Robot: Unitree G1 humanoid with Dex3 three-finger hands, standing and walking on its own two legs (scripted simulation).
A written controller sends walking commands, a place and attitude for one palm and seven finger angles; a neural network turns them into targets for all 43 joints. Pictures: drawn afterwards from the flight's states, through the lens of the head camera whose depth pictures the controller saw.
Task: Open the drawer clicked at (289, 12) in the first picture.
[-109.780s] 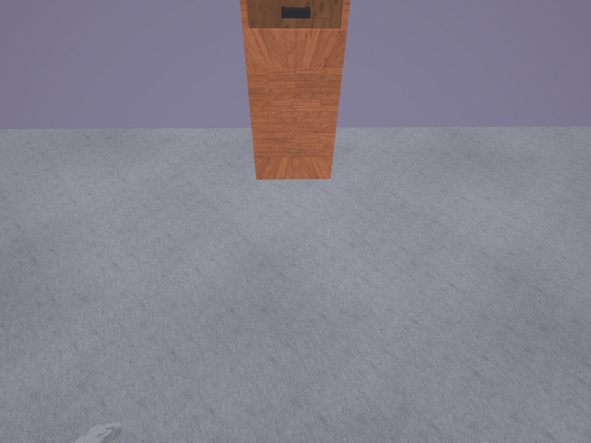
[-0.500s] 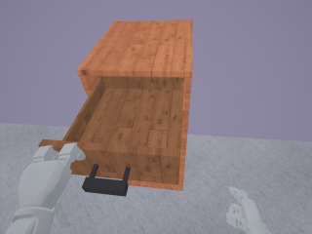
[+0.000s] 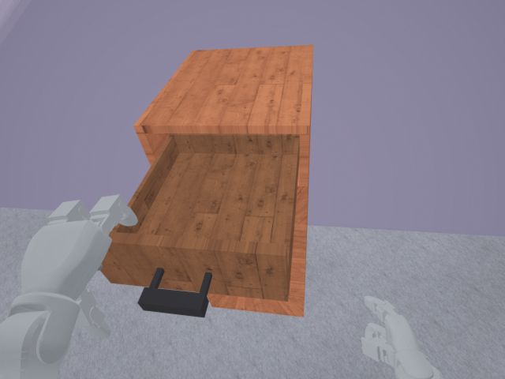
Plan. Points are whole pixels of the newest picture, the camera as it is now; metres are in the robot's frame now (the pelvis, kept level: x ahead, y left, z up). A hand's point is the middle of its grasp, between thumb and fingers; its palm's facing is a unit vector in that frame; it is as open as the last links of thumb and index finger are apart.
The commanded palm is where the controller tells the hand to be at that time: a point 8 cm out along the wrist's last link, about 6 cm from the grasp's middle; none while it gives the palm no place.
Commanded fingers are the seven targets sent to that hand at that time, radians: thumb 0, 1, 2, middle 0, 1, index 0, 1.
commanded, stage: lift the hand off the handle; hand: left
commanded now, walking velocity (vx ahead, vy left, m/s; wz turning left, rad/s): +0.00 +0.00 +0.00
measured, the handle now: (178, 288) +0.23 +0.17 +0.04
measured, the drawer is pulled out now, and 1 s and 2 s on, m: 0.29 0.29 0.29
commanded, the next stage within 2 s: draw the hand back to the body in 0.36 s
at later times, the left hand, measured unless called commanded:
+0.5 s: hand (91, 266) +0.19 +0.23 +0.17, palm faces +0.11 -0.08 -0.99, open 13.9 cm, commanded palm +0.15 +0.23 +0.24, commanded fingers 0.00 -0.50 0.30 -0.30 -1.20 -0.30 -1.20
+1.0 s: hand (75, 269) +0.18 +0.24 +0.18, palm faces +0.16 -0.02 -0.99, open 13.8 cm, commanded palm +0.14 +0.25 +0.24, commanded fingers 0.00 -0.50 0.30 -0.30 -1.20 -0.30 -1.20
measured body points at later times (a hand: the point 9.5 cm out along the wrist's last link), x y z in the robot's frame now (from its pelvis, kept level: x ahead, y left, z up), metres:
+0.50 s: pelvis -0.02 -0.01 +0.00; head -0.03 -0.06 +0.44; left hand +0.18 +0.23 +0.23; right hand +0.23 -0.20 -0.08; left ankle -0.01 +0.13 -0.74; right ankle +0.02 -0.12 -0.74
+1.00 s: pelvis -0.02 +0.00 +0.00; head -0.03 -0.04 +0.45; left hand +0.16 +0.24 +0.23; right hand +0.22 -0.18 -0.08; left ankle -0.01 +0.13 -0.74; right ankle +0.02 -0.12 -0.74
